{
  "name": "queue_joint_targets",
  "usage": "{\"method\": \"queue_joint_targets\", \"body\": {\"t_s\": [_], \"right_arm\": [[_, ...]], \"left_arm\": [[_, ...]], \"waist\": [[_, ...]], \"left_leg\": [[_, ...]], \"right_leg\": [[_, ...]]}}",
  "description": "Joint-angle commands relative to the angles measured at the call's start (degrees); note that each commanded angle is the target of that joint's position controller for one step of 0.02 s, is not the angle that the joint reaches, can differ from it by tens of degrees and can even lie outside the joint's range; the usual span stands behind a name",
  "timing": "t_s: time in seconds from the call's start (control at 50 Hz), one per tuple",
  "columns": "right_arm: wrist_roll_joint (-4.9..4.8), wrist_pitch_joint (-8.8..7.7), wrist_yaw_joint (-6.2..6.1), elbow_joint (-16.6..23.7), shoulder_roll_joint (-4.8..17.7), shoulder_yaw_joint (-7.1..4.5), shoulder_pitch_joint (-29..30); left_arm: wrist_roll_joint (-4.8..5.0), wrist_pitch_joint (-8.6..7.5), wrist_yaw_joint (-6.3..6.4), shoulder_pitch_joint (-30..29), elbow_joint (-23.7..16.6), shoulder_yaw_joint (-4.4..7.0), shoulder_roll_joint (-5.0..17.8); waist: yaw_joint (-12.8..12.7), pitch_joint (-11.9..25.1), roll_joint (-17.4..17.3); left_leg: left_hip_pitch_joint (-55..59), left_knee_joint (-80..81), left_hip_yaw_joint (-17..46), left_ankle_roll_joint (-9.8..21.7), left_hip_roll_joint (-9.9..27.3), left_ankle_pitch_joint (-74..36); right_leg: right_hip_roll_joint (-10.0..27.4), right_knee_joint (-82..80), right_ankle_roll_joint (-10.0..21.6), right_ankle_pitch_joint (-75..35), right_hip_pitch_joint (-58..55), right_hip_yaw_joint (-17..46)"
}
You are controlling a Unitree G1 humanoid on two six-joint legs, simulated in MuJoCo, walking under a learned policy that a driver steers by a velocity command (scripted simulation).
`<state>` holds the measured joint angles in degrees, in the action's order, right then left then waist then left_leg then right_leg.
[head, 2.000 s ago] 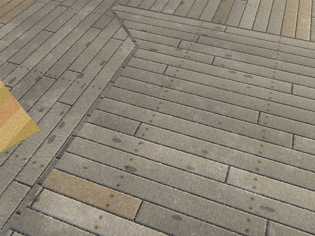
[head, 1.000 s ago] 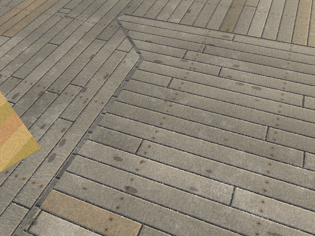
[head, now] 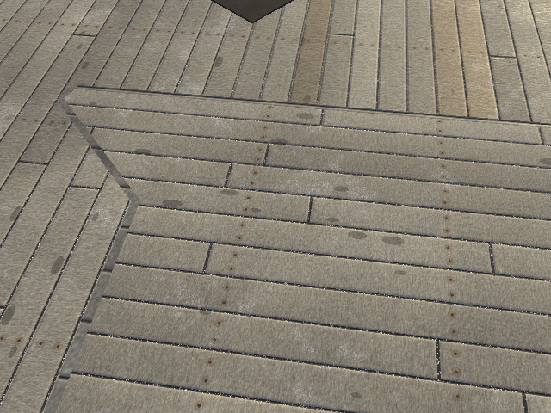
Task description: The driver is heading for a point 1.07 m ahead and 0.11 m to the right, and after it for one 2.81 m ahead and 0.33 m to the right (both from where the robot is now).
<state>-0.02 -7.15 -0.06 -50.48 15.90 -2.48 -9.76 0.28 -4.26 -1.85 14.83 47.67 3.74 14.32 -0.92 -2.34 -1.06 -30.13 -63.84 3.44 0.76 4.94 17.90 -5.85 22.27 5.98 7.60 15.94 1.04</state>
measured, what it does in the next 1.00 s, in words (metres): walks ahead, turning right: left foot, then right foot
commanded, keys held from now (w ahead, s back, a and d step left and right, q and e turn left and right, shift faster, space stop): w+e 0.38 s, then e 0.12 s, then no key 0.50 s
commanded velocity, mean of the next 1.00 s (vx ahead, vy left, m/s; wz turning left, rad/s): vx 0.30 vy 0.00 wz -0.40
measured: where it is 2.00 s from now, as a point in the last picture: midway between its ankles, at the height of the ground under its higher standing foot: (312, 410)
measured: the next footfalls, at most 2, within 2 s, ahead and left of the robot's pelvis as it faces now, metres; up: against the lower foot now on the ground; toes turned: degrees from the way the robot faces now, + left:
left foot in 0.30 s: +0.37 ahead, +0.14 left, +0.00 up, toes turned -13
right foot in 0.76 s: +0.46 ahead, -0.14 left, +0.00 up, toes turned -22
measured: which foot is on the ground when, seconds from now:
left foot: up 0.00-0.28, down 0.30-0.78, up 0.80-1.00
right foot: down 0.00-0.32, up 0.34-0.74, down 0.76-1.00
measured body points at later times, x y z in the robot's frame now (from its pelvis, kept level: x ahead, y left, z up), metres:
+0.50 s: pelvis +0.28 +0.05 +0.00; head +0.31 +0.05 +0.45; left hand +0.46 +0.29 -0.12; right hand +0.31 -0.24 -0.11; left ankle +0.33 +0.14 -0.74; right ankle +0.23 -0.09 -0.66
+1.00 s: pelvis +0.39 -0.01 -0.01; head +0.41 -0.03 +0.44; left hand +0.65 +0.14 -0.10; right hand +0.38 -0.31 -0.14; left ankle +0.45 +0.13 -0.72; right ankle +0.41 -0.13 -0.74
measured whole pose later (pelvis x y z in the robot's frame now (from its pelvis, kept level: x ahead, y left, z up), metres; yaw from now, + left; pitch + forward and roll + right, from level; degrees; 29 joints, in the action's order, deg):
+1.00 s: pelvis +0.39 -0.01 -0.01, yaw -23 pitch +1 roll +0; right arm -0.1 0.9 -1.1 -50.7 16.3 -2.4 -8.3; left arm -1.3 -0.1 -0.4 6.5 39.3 2.2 13.0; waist 0.5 -1.9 -1.4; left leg -22.5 -44.9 1.0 -4.0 4.1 24.0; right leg -2.0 27.3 2.2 7.6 21.1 -0.3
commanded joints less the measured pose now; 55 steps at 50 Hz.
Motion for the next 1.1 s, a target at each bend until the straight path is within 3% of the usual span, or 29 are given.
{"method": "queue_joint_targets", "body": {"t_s": [0.02, 0.12, 0.18, 0.24, 0.28, 0.3, 0.32, 0.34, 0.36, 0.38, 0.4, 0.42, 0.48, 0.52, 0.66, 0.7, 0.74, 0.76, 0.78, 0.8, 0.82, 0.84, 0.88, 0.94, 1.0, 1.04, 1.06, 1.08, 1.1], "right_arm": [[0.89, 0.8, -0.68, 3.6, 4.5, -1.57, -1.4], [0.31, 0.47, -0.32, 7.5, 2.7, -0.92, 10.0], [-0.42, 0.03, 0.23, 9.4, 4.0, -1.13, 13.4], [-0.61, -0.83, 0.88, 10.0, 6.6, -1.89, 12.6], [-0.45, -1.46, 0.8, 8.4, 8.1, -2.78, 6.2], [0.41, -1.75, 0.49, 7.3, 10.2, -3.6, -0.8], [1.18, -1.54, 0.06, 6.6, 14.4, -4.69, -8.9], [0.25, -0.51, 0.51, 4.9, 14.9, -5.0, -12.0], [-0.33, -0.26, 0.62, 6.5, 9.4, -3.63, -9.1], [-0.25, 0.21, 0.5, 7.2, 7.0, -2.93, -6.2], [0.46, 0.5, 0.54, 7.5, 6.1, -2.47, -2.7], [0.95, 0.55, 0.48, 7.4, 4.9, -2.06, -0.6], [0.95, 0.26, 0.5, 6.4, 5.7, -2.42, 0.9], [0.62, 0.58, 0.05, 5.7, 7.6, -3.07, 0.8], [-1.05, 3.13, -0.52, 3.5, 9.7, -3.2, -1.3], [-1.79, 3.65, -0.45, 2.9, 10.7, -3.39, -1.4], [-2.27, 3.95, -0.5, 2.3, 10.0, -3.07, -1.2], [-1.09, 3.62, -0.36, 2.1, 8.1, -2.37, -3.9], [1.35, 2.95, 0.31, 3.5, 4.3, -0.68, -6.8], [0.87, 3.39, 0.92, 2.7, 3.5, 0.24, -8.1], [-0.6, 4.45, 1.15, 2.4, 7.2, -0.9, -5.8], [-1.13, 5.27, 0.9, 2.8, 7.0, -0.98, -3.5], [-0.22, 7.16, -0.51, 2.0, 7.4, -1.45, -3.1], [-0.05, 8.28, -1.34, 0.4, 5.0, -1.02, -5.9], [0.15, 8.19, -1.4, 0.5, 4.1, -0.77, -4.2], [1.03, 7.9, -0.92, -0.1, 3.4, -0.54, -4.9], [1.97, 7.75, -0.74, 0.3, 4.5, -0.54, -4.7], [1.86, 7.67, -0.96, 0.9, 7.6, -0.98, -4.5], [1.0, 7.76, -1.05, -0.1, 8.9, -1.48, -2.9]], "left_arm": [[0.33, -0.98, 1.18, -0.4, -4.5, 2.13, 9.1], [0.81, -0.19, 2.56, 4.0, -3.9, 2.55, 10.2], [1.2, 0.12, 2.66, 6.2, -3.0, 2.65, 10.1], [1.1, 0.72, 3.23, 6.0, -3.4, 2.79, 10.0], [0.78, 1.2, 3.32, 4.8, -4.3, 2.51, 8.9], [0.37, 1.13, 3.05, 4.2, -5.3, 1.53, 6.4], [0.55, 0.77, 2.94, 8.2, -6.4, 0.59, 3.2], [1.72, 0.31, 2.92, 13.1, -7.8, -0.03, 3.3], [2.28, 0.45, 2.98, 11.0, -6.7, 1.18, 9.0], [1.88, 0.88, 2.99, 5.7, -7.6, 1.66, 10.6], [1.14, 1.18, 3.06, 3.0, -8.3, 1.81, 9.9], [0.69, 1.58, 3.05, 2.5, -8.6, 2.15, 9.3], [0.93, 3.07, 2.94, 3.9, -9.8, 1.96, 6.2], [0.73, 3.46, 2.92, 2.0, -11.6, 1.48, 4.8], [0.05, 2.97, 0.72, -6.6, -15.0, 0.79, 4.1], [-0.15, 2.85, 0.3, -7.1, -15.8, 1.2, 5.2], [-0.6, 2.6, 0.53, -2.7, -14.4, 2.15, 7.0], [-1.08, 2.64, 1.29, 0.1, -14.1, 3.29, 11.1], [-2.71, 2.98, 2.3, 2.1, -15.2, 3.35, 14.7], [-2.32, 2.95, 2.12, 2.0, -14.9, 1.42, 9.3], [-1.54, 2.92, 1.43, 0.0, -14.5, 0.4, 6.3], [-1.12, 2.79, 1.09, -3.0, -14.0, 0.19, 6.0], [-0.98, 2.98, 1.09, -8.1, -13.9, 0.88, 8.3], [-1.7, 3.33, 1.53, -10.6, -13.0, 1.05, 7.8], [-1.51, 3.43, 2.04, -10.9, -11.3, 0.55, 6.2], [-1.02, 3.65, 2.14, -10.6, -9.9, -0.03, 4.7], [-1.17, 3.57, 2.08, -8.2, -8.4, -0.47, 3.3], [-1.64, 3.67, 2.08, -6.1, -7.6, -0.33, 3.5], [-1.28, 3.8, 2.37, -6.3, -8.2, -0.37, 2.5]], "waist": [[2.2, 3.8, 3.2], [-1.8, 1.6, 5.6], [-2.8, 1.6, 6.4], [-1.4, 2.0, 7.3], [2.0, 4.3, 8.1], [5.4, 10.3, 6.2], [6.0, 18.7, -4.2], [4.1, 22.6, -20.5], [5.0, 15.7, -11.8], [5.4, 9.3, -6.0], [4.1, 4.5, -2.5], [2.4, 2.5, -3.1], [0.1, 2.8, -5.6], [0.2, 3.8, -5.1], [2.9, 5.8, -4.1], [2.2, 5.5, -4.7], [-0.6, 7.4, -3.2], [-1.0, 11.0, 1.6], [0.1, 17.2, 12.4], [-0.3, 24.5, 14.4], [-0.7, 20.8, 9.0], [0.2, 15.6, 7.5], [2.2, 10.3, 6.4], [3.5, 9.8, 8.5], [2.8, 9.6, 9.0], [3.8, 8.4, 8.0], [3.3, 6.9, 5.9], [1.2, 4.8, 1.2], [-0.2, 2.8, -7.4]], "left_leg": [[-4.4, 7.5, -0.1, -2.6, 1.1, -5.4], [-0.7, 29.5, -0.8, -3.6, -2.9, -22.7], [1.6, 34.1, 0.4, -3.2, -4.1, -24.1], [3.5, 37.1, 1.9, -1.7, -4.0, -18.4], [12.2, 39.8, 0.4, 0.3, -4.4, -15.1], [24.2, 38.8, 3.4, 3.0, 0.0, -14.1], [44.4, 38.6, 18.9, 8.7, 11.8, -9.3], [52.6, 44.7, 40.8, 14.1, 20.3, 3.8], [47.0, 46.7, 37.9, 12.2, 18.6, 11.8], [39.3, 47.3, 28.4, 9.9, 16.4, 8.4], [31.1, 48.5, 21.2, 9.3, 14.0, -3.0], [26.3, 48.8, 15.6, 9.1, 12.2, -14.4], [21.3, 49.1, 3.2, 9.9, 9.5, -39.0], [21.8, 49.7, -0.4, 11.0, 9.8, -45.0], [25.4, 47.1, -6.6, 9.9, 8.9, -41.1], [27.1, 43.6, -5.4, 9.1, 10.0, -40.2], [25.9, 35.3, -6.3, 6.2, 7.3, -38.3], [21.2, 27.3, -8.8, 2.8, 3.8, -30.0], [5.4, 11.3, -10.4, -1.3, -2.1, 0.2], [3.1, 3.9, -2.2, -2.9, -2.7, 23.1], [2.6, 1.8, 0.2, -3.5, -0.7, 22.6], [0.1, 2.8, -0.3, -3.7, 0.0, 21.2], [3.6, 8.0, -1.0, -4.9, 0.5, 14.9], [12.0, 14.7, -3.1, -5.6, -1.2, 7.8], [16.1, 23.8, -3.5, -4.3, -1.5, 0.5], [21.8, 33.7, -4.7, -2.5, -2.6, -7.4], [23.3, 37.1, -2.0, -1.1, -0.5, -10.7], [20.2, 40.2, 2.0, 1.2, 3.5, -3.5], [10.2, 44.4, 3.8, 4.2, 3.9, 18.3]], "right_leg": [[14.4, -11.2, 10.8, -14.3, -3.5, 14.9], [10.8, -10.4, 6.7, -5.7, -0.5, 12.3], [12.4, -8.2, 5.8, -2.6, -3.1, 15.8], [14.6, -3.1, 4.9, -2.3, -8.2, 20.7], [12.9, 2.8, 3.5, -5.6, -8.4, 21.7], [9.6, 13.0, 1.7, -5.5, -4.8, 18.9], [2.5, 31.5, -2.1, 6.8, 10.4, 11.7], [1.1, 45.4, -3.6, 27.6, 25.2, 8.2], [5.1, 51.4, -4.0, 24.2, 29.8, 10.3], [7.2, 52.1, -4.2, 19.3, 30.1, 8.1], [8.8, 50.0, -4.8, 15.7, 27.5, 7.1], [10.2, 47.5, -5.2, 14.0, 24.9, 7.1], [10.8, 43.3, -6.9, 12.5, 20.5, 3.8], [10.8, 37.3, -7.6, 8.3, 20.8, 2.8], [7.9, 15.3, -5.9, -3.9, 11.8, -0.8], [7.2, 11.1, -4.3, -1.2, 10.1, -0.9], [5.0, 1.8, -1.8, -8.2, 0.5, -2.4], [9.8, 1.7, 0.5, -28.7, -9.2, 2.5], [24.3, 7.2, 9.3, -55.1, -25.7, 18.5], [30.6, 5.1, 16.5, -51.9, -25.7, 25.8], [26.6, 3.3, 14.4, -42.3, -20.6, 21.5], [23.4, 2.0, 11.3, -34.7, -16.9, 17.8], [20.1, -1.6, 8.1, -23.5, -6.1, 13.6], [17.3, -4.0, 7.4, -14.5, 1.7, 9.5], [16.7, -4.2, 6.2, -2.6, 2.7, 9.3], [14.4, -3.5, 2.7, 10.0, 5.3, 8.1], [12.2, -2.5, -0.6, 16.1, 7.0, 7.2], [8.5, 0.9, -3.6, 22.3, 7.4, 4.2], [4.8, 4.0, -5.5, 18.7, 2.6, -0.7]]}}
